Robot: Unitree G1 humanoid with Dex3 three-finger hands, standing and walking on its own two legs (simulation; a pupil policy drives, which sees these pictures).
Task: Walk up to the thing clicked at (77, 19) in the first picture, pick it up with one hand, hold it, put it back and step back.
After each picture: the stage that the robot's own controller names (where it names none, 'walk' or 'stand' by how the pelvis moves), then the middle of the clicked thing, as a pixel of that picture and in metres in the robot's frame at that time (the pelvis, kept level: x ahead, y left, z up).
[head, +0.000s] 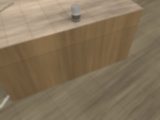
stand; (75, 13) +1.05 +0.08 -0.11
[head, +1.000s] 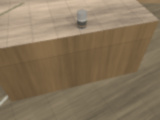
rise first; (81, 19) +0.95 +0.08 -0.09
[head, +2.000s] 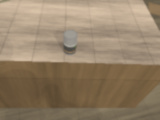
rise first; (70, 43) +0.62 +0.12 -0.08
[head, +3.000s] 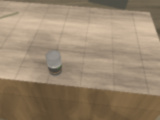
stand; (54, 63) +0.53 +0.17 -0.09
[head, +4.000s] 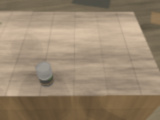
stand; (45, 74) +0.48 +0.20 -0.11
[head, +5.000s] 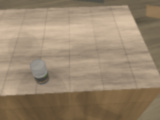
stand; (40, 72) +0.48 +0.22 -0.11
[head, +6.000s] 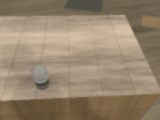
stand; (41, 78) +0.48 +0.21 -0.11
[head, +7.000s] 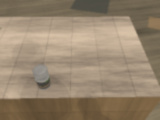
stand; (42, 77) +0.49 +0.21 -0.12
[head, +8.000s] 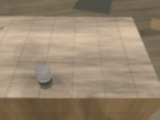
stand; (44, 77) +0.49 +0.21 -0.12
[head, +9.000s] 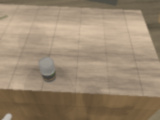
rise first; (47, 70) +0.49 +0.19 -0.11
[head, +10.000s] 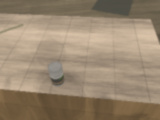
go down; (56, 74) +0.50 +0.18 -0.11
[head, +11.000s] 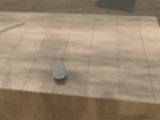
go down; (59, 73) +0.49 +0.17 -0.11
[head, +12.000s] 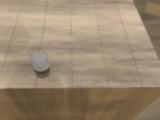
go down; (41, 65) +0.49 +0.16 -0.08
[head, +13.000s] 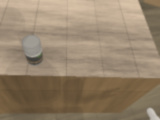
close in; (33, 51) +0.51 +0.17 -0.05
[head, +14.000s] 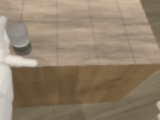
close; (20, 40) +0.53 +0.18 -0.02
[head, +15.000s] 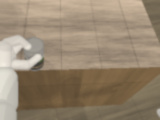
lift; (34, 55) +0.47 +0.14 -0.02
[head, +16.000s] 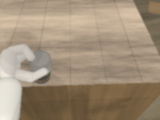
lift; (40, 68) +0.41 +0.14 +0.05
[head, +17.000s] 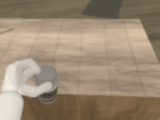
hold; (46, 85) +0.33 +0.14 +0.08
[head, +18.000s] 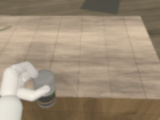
hold; (45, 89) +0.33 +0.15 +0.05
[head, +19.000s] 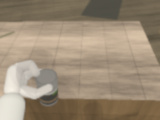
crouch; (47, 87) +0.33 +0.14 +0.06
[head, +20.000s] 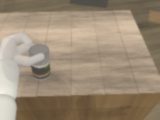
crouch; (40, 62) +0.43 +0.15 +0.06
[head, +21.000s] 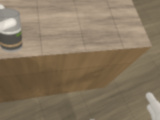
lower; (9, 31) +0.53 +0.15 +0.01
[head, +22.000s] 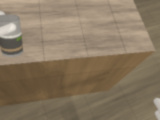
lower; (10, 36) +0.51 +0.15 +0.01
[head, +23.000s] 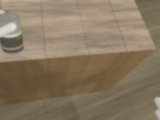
lower; (10, 34) +0.52 +0.16 +0.01
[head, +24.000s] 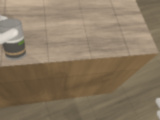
lower; (13, 39) +0.50 +0.16 +0.00
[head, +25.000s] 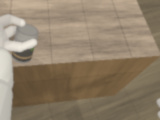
loosen; (24, 44) +0.49 +0.14 +0.00
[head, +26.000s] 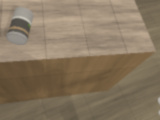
withdraw; (20, 26) +0.57 +0.14 -0.03
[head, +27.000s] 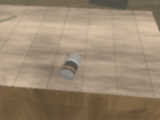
sink last; (71, 66) +0.53 +0.10 -0.09
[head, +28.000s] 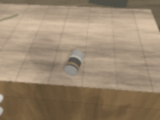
stand; (74, 62) +0.55 +0.09 -0.09
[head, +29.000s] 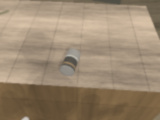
stand; (70, 62) +0.54 +0.09 -0.08
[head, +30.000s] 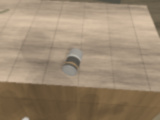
stand; (73, 61) +0.53 +0.07 -0.08
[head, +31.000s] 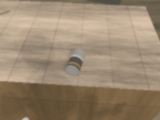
stand; (75, 62) +0.54 +0.06 -0.08
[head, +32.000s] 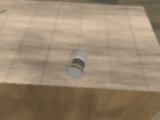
stand; (77, 64) +0.53 +0.04 -0.08
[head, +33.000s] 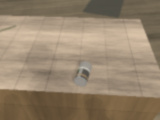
stand; (83, 73) +0.54 +0.03 -0.14
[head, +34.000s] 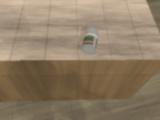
walk; (90, 40) +0.61 -0.03 -0.12
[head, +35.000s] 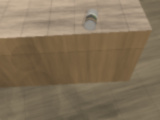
walk; (91, 19) +0.83 +0.01 -0.12
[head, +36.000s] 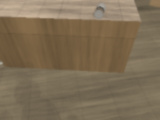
stand; (100, 10) +1.10 -0.09 -0.12
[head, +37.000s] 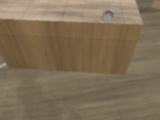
stand; (108, 14) +1.08 -0.15 -0.14
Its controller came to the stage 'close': yes
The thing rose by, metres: 0.18
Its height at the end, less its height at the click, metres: -0.02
